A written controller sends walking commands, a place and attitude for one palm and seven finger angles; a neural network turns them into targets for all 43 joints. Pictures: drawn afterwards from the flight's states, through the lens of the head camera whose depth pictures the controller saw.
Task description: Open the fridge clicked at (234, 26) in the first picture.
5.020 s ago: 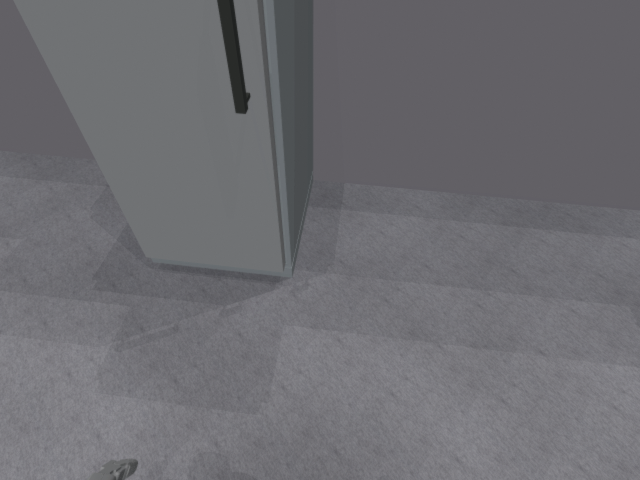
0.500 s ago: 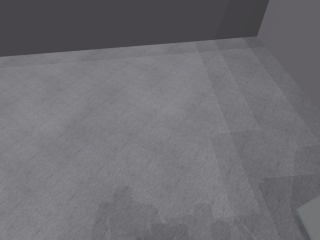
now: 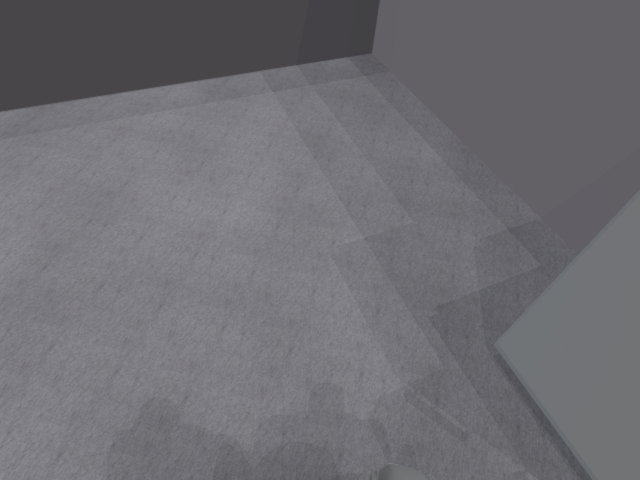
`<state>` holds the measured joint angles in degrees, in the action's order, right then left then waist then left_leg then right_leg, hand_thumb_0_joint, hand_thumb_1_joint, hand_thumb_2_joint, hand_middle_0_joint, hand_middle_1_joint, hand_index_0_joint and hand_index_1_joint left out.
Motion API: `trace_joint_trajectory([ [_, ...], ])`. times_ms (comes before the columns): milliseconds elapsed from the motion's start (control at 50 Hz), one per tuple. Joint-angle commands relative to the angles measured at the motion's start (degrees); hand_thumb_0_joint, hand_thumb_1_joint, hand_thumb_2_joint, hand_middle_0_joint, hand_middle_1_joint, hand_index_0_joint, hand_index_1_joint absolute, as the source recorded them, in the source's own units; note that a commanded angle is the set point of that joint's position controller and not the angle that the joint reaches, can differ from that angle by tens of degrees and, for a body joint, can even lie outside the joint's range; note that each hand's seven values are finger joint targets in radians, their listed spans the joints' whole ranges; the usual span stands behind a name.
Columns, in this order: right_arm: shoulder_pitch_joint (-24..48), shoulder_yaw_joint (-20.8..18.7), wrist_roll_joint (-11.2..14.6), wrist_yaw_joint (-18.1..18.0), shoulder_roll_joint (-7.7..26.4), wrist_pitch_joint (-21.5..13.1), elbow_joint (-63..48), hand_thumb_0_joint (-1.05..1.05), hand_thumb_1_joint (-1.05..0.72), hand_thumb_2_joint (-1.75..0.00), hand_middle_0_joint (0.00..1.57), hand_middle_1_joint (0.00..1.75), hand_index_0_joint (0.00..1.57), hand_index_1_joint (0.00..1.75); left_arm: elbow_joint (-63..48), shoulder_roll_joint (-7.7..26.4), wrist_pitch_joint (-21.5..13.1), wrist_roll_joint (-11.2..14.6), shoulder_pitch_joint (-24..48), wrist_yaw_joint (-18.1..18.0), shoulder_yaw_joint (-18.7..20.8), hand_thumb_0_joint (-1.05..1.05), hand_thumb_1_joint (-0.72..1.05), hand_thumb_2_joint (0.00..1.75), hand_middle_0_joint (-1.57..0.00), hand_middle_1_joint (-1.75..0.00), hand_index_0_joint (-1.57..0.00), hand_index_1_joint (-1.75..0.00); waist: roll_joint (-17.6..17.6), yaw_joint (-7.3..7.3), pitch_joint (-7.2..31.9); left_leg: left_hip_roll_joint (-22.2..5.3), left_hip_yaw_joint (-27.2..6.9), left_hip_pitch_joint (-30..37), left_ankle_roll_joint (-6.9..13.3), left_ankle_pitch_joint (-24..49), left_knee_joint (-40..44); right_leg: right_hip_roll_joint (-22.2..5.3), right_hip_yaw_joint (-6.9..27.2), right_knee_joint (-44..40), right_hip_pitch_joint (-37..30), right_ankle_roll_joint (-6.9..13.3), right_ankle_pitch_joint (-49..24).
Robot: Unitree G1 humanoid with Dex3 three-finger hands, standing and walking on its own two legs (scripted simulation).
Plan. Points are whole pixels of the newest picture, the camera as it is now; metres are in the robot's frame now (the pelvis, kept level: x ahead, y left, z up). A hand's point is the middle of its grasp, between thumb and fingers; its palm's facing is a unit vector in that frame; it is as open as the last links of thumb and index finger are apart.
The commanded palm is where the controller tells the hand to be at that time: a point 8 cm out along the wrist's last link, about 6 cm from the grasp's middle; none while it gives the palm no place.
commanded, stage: turn to face it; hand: right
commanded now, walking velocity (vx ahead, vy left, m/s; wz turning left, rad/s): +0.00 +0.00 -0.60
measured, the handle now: out of the picture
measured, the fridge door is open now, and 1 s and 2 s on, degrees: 0 0 0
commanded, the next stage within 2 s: take the last steps up to it in 1.66 s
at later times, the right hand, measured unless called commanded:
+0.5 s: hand out of the picture +0.03 -0.27 -0.16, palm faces +0.32 +0.91 -0.27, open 7.3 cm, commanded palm none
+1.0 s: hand out of the picture -0.09 -0.23 -0.18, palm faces +0.60 +0.76 -0.24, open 7.3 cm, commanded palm none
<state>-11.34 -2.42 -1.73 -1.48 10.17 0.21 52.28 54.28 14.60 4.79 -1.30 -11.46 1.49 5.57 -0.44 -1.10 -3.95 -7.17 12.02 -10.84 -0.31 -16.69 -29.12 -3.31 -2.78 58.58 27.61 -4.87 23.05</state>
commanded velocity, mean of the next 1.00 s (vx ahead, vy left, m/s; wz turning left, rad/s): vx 0.00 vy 0.00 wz -0.60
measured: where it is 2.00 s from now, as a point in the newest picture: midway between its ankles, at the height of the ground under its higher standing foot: outside the picture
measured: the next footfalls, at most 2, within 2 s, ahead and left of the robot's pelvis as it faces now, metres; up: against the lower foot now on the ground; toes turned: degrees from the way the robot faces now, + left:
right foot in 0.14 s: +0.04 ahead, -0.15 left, +0.00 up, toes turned -13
left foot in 0.60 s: +0.08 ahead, +0.09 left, +0.00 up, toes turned -19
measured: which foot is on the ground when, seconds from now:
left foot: down 0.00-0.14, up 0.16-0.58, down 0.60-1.00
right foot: up 0.00-0.12, down 0.14-0.60, up 0.62-0.98, down 1.00-1.00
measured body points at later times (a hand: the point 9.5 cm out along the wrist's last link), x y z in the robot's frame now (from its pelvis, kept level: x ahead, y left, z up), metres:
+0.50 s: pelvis -0.01 -0.03 +0.00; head +0.03 -0.05 +0.45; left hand +0.16 +0.18 -0.14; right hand +0.01 -0.32 -0.14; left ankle +0.04 +0.12 -0.69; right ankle +0.00 -0.14 -0.74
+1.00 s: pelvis -0.02 -0.03 -0.01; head +0.01 -0.07 +0.43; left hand +0.21 +0.14 -0.15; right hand -0.13 -0.27 -0.16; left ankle +0.04 +0.10 -0.74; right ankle -0.09 -0.12 -0.74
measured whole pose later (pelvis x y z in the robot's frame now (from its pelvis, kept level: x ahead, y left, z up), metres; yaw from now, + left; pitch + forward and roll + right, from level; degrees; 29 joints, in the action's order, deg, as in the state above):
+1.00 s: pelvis -0.02 -0.03 -0.01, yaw -37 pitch +0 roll +0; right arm -13.7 -3.0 -1.6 -0.9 13.3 1.3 51.6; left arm 52.9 14.9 3.9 -0.8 -10.0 2.1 4.2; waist 1.9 0.2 -5.3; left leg -11.2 14.5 -13.0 -3.7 -20.8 -35.9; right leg -2.3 -5.4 36.7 17.2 -3.1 18.8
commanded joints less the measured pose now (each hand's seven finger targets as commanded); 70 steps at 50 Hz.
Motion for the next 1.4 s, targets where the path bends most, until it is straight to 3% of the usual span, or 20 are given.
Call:
trace_joint_trajectory([
  [0,-3.24,-3.47,-0.24,-0.36,13.5,-0.22,-2.96,0.0,-0.9,-0.9,0.2,0.3,0.2,0.3,-6.86,2.1,-1.85,0.39,6.04,0.3,-0.47,0.0,0.9,0.9,-0.2,-0.3,-0.2,-0.3,13.08,3.25,2.74,-14.56,-7.19,3.09,7.03,23.82,6.87,0.64,-3.29,-10.47,-1.18,0.75,2.06],
  [80,-3.55,-4.13,0.39,0.13,14.46,0.42,-2.63,0.0,-0.9,-0.9,0.2,0.3,0.2,0.3,-6.72,5.03,-3.13,0.3,1.29,0.14,-0.2,0.0,0.9,0.9,-0.2,-0.3,-0.2,-0.3,8.77,0.55,8.45,-12.93,-1.93,1.51,2.03,24.17,-5.69,1.64,-4.8,-31.45,-15.76,2.45,-10.07],
  [100,-4.27,-3.95,0.8,0.44,12.71,0.61,-3.78,0.0,-0.9,-0.9,0.2,0.3,0.2,0.3,-6.13,10.44,-3.82,0.0,-2.71,-0.03,1.16,0.0,0.9,0.9,-0.2,-0.3,-0.2,-0.3,-2.88,-1.76,12.28,-9.25,-0.01,-8.85,-1.57,13.42,-17.95,-6.25,5.28,-36.1,-27.97,5.85,-22.29],
  [120,-2.52,-2.7,1.01,0.9,8.71,0.64,-6.47,0.0,-0.9,-0.9,0.2,0.3,0.2,0.3,-5.79,17.23,-4.0,0.16,-6.42,-0.39,2.68,0.0,0.9,0.9,-0.2,-0.3,-0.2,-0.3,-19.93,-3.95,12.82,-1.6,-1.2,-24.89,-5.73,-21.49,-30.81,-21.63,24.21,-36.55,-33.86,14.03,-46.91],
  [160,2.11,-2.62,0.77,0.15,8.98,1.48,-6.83,0.0,-0.9,-0.9,0.2,0.3,0.2,0.3,-4.44,16.11,-4.02,0.44,-7.46,-1.66,2.38,0.0,0.9,0.9,-0.2,-0.3,-0.2,-0.3,-13.41,-4.45,13.51,-1.33,-10.12,-26.59,-4.88,-18.19,-39.22,-20.31,22.29,-35.2,-29.96,17.1,-43.05],
  [260,-1.92,-3.3,0.69,1.23,9.99,1.57,-3.57,0.0,-0.9,-0.9,0.2,0.3,0.2,0.3,-7.65,10.81,-4.38,0.18,4.07,-1.79,0.41,0.0,0.9,0.9,-0.2,-0.3,-0.2,-0.3,-9.39,0.7,6.75,0.18,-10.62,-19.86,-5.29,-5.58,-35.58,-9.88,12.76,-38.58,-17.63,12.71,-29.22],
  [440,2.31,-2.87,1.12,0.48,8.42,1.26,-6.76,0.0,-0.9,-0.9,0.2,0.3,0.2,0.3,-6.85,10.85,-3.55,-0.21,0.73,-1.55,1.48,0.0,0.9,0.9,-0.2,-0.3,-0.2,-0.3,-8.71,-1.01,6.6,3.88,-11.73,-15.27,-4.81,-8.31,-20.63,-8.94,22.72,-38.09,-17.51,14.88,-25.14],
  [540,-4.79,-3.05,1.44,-0.06,8.91,0.16,-6.04,0.0,-0.9,-0.9,0.2,0.3,0.2,0.3,-7.94,9.54,-3.02,0.19,3.59,-1.29,1.9,0.0,0.9,0.9,-0.2,-0.3,-0.2,-0.3,-6.77,2.88,8.42,5.58,-10.64,2.59,-3.46,2.1,2.17,-4.19,23.7,-31.6,-7.38,11.2,-22.25],
  [560,-5.74,-3.72,0.87,-0.43,12.39,-0.46,-6.2,0.0,-0.9,-0.9,0.2,0.3,0.2,0.3,-8.33,6.75,-3.07,0.69,2.42,-0.95,1.54,0.0,0.9,0.9,-0.2,-0.3,-0.2,-0.3,2.41,3.42,8.89,-1.92,-17.96,10.94,-1.27,0.8,10.54,0.05,20.15,-24.26,1.32,7.77,-13.66],
  [580,-5.96,-4.6,0.01,-0.7,17.29,-0.73,-6.79,0.0,-0.9,-0.9,0.2,0.3,0.2,0.3,-9.71,2.88,-3.23,0.71,1.79,-0.78,0.83,0.0,0.9,0.9,-0.2,-0.3,-0.2,-0.3,18.22,3.88,8.01,-18.44,-33.95,12.69,5.33,2.3,15.16,8.8,6.77,-9.82,10.5,2.62,6.63],
  [600,-3.97,-4.17,0.58,-0.76,16.99,-0.36,-7.77,0.0,-0.9,-0.9,0.2,0.3,0.2,0.3,-9.56,5.78,-2.84,-0.23,2.29,-0.86,1.5,0.0,0.9,0.9,-0.2,-0.3,-0.2,-0.3,15.05,3.31,7.64,-21.17,-32.29,5.38,8.55,3.31,14.93,5.9,8.43,0.8,8.62,2.9,9.44],
  [680,4.53,-2.42,0.5,-0.55,10.66,-0.73,-8.87,0.0,-0.9,-0.9,0.2,0.3,0.2,0.3,-5.41,4.37,-1.48,-0.25,-0.31,0.5,1.3,0.0,0.9,0.9,-0.2,-0.3,-0.2,-0.3,9.35,-1.16,1.05,-10.67,-15.32,-2.98,5.42,8.66,12.09,2.23,4.87,12.98,6.13,1.32,-2.31],
  [840,-4.05,-3.26,0.0,-0.47,14.08,-0.34,-4.75,0.0,-0.9,-0.9,0.2,0.3,0.2,0.3,-6.51,2.91,-1.69,0.36,6.05,0.55,-0.2,0.0,0.9,0.9,-0.2,-0.3,-0.2,-0.3,12.41,3.47,3.4,-13.62,-9.09,5.78,7.12,23.52,7.51,1.22,-1.31,-7.1,1.26,0.3,2.44],
  [940,-3.57,-4.09,0.32,-0.07,15.3,0.45,-3.73,0.0,-0.9,-0.9,0.2,0.3,0.2,0.3,-6.01,4.07,-2.93,0.47,1.67,0.12,-0.47,0.0,0.9,0.9,-0.2,-0.3,-0.2,-0.3,11.96,1.51,7.03,-13.07,-3.34,5.18,3.22,27.56,-2.38,2.66,-4.83,-26.95,-10.85,2.2,-5.66],
  [960,-3.3,-4.02,0.81,0.08,14.43,0.72,-3.89,0.0,-0.9,-0.9,0.2,0.3,0.2,0.3,-5.25,6.46,-3.46,0.43,-1.61,0.25,0.16,0.0,0.9,0.9,-0.2,-0.3,-0.2,-0.3,5.92,-0.45,9.32,-11.99,-1.82,-0.04,0.63,23.14,-10.49,0.94,-2.3,-35.01,-19.66,3.18,-14.26],
  [980,-3.77,-3.7,1.27,0.54,10.95,0.95,-5.9,0.0,-0.9,-0.9,0.2,0.3,0.2,0.3,-5.13,13.4,-4.13,-0.05,-5.43,-0.08,1.79,0.0,0.9,0.9,-0.2,-0.3,-0.2,-0.3,-11.8,-2.54,12.09,-4.62,0.36,-15.88,-4.06,-1.11,-23.83,-13.11,16.81,-36.99,-31.03,9.45,-34.07],
  [1000,-0.31,-2.32,0.91,0.49,8.64,1.11,-8.4,0.0,-0.9,-0.9,0.2,0.3,0.2,0.3,-3.92,17.05,-3.77,0.49,-9.17,-0.48,2.44,0.0,0.9,0.9,-0.2,-0.3,-0.2,-0.3,-18.03,-4.17,12.16,-1.04,-4.31,-23.64,-5.39,-23.53,-32.64,-21.82,24.48,-36.35,-31.8,16.33,-51.94],
  [1040,4.21,-2.72,0.99,0.03,8.99,1.67,-7.29,0.0,-0.9,-0.9,0.2,0.3,0.2,0.3,-3.07,13.86,-4.09,0.27,-7.81,-2.01,1.71,0.0,0.9,0.9,-0.2,-0.3,-0.2,-0.3,-14.29,-4.14,10.16,-1.26,-10.82,-25.49,-4.77,-16.02,-39.55,-17.21,21.02,-35.9,-27.38,15.59,-45.53],
  [1120,0.82,-3.16,0.87,0.93,9.54,1.61,-4.28,0.0,-0.9,-0.9,0.2,0.3,0.2,0.3,-5.69,9.61,-4.59,0.1,0.55,-2.07,0.09,0.0,0.9,0.9,-0.2,-0.3,-0.2,-0.3,-8.19,-0.04,6.15,-0.3,-11.02,-20.32,-5.27,-5.84,-37.41,-9.56,13.38,-38.1,-19.67,12.58,-37.2],
  [1380,2.28,-2.11,1.49,0.02,7.86,0.97,-6.53,0.0,-0.9,-0.9,0.2,0.3,0.2,0.3,-5.8,9.65,-3.47,-0.29,0.04,-1.84,1.18,0.0,0.9,0.9,-0.2,-0.3,-0.2,-0.3,-9.71,-0.21,6.64,5.13,-11.16,-9.6,-4.5,-7.7,-13.82,-8.3,23.31,-35.66,-17.15,14.76,-35.69],
])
